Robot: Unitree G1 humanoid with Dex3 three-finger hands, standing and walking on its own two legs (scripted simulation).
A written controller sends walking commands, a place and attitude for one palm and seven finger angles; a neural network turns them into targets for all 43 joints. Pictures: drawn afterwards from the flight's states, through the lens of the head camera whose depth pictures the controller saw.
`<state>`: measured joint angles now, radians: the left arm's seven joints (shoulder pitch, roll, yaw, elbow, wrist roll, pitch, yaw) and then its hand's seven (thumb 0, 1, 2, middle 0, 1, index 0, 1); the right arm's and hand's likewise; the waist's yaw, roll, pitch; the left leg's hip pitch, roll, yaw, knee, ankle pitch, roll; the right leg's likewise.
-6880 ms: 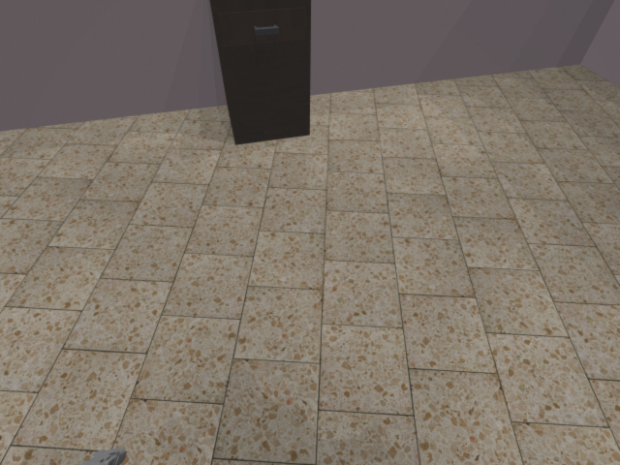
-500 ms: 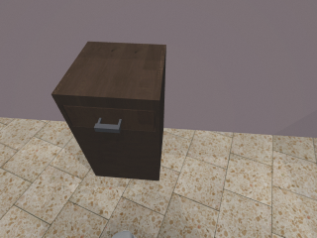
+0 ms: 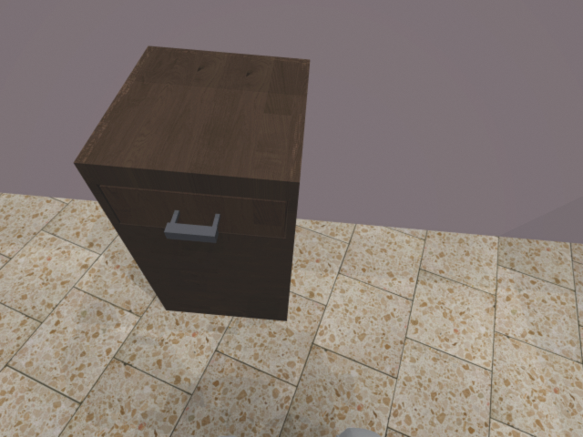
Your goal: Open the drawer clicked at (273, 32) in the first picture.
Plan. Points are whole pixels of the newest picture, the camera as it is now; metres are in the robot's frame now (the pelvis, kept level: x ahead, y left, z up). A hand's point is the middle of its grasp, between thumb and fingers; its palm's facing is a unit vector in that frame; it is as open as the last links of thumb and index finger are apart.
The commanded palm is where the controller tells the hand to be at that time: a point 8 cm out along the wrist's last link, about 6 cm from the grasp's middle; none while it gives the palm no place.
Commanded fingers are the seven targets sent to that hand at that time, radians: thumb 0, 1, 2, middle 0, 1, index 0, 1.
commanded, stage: come to a stop and stand still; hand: left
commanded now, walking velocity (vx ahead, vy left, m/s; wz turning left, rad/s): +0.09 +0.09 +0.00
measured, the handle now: (194, 224) +0.52 +0.25 -0.16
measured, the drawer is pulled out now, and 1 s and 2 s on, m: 0.00 0.00 0.00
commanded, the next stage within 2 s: look again from close up in 0.82 s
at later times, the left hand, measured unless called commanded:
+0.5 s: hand out of the picture +0.02 +0.14 -0.17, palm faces +0.10 -0.96 -0.25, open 7.4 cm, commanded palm none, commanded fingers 0.00 0.90 0.90 -0.20 -0.30 -0.20 -0.30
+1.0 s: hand out of the picture +0.00 +0.15 -0.18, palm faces +0.04 -0.98 -0.19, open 7.4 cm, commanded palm none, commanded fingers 0.00 0.90 0.90 -0.20 -0.30 -0.20 -0.30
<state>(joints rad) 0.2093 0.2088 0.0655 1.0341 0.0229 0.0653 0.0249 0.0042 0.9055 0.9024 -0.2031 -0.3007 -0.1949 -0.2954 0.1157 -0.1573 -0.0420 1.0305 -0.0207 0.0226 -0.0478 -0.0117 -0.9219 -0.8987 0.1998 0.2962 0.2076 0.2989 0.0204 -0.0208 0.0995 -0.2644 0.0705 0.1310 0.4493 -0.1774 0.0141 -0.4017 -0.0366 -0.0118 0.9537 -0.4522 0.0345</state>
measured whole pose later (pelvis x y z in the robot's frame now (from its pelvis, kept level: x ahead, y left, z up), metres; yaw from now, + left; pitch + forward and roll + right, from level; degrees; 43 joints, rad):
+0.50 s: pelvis +0.00 -0.05 +0.00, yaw +2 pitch +0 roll +1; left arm 0.22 0.16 0.04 1.05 0.02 0.02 0.03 0.00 0.91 0.90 -0.21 -0.30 -0.20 -0.30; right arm 0.27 -0.21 -0.04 1.07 -0.01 0.04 -0.02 0.00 -0.91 -0.90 0.19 0.30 0.20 0.30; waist 0.02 0.02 0.06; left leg -0.19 0.02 0.04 0.47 -0.25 -0.02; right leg -0.23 -0.05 -0.07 0.51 -0.29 -0.01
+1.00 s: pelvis +0.00 -0.03 +0.00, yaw +2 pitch +0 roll +0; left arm 0.27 0.17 0.00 1.08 0.02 -0.01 0.02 0.01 0.91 0.90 -0.21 -0.30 -0.20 -0.30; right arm 0.27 -0.18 0.00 1.05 -0.02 -0.01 -0.03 0.00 -0.92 -0.90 0.20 0.30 0.20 0.30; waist 0.00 -0.01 0.04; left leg -0.17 0.02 0.05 0.47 -0.29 0.00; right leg -0.20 -0.05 -0.06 0.48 -0.28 0.02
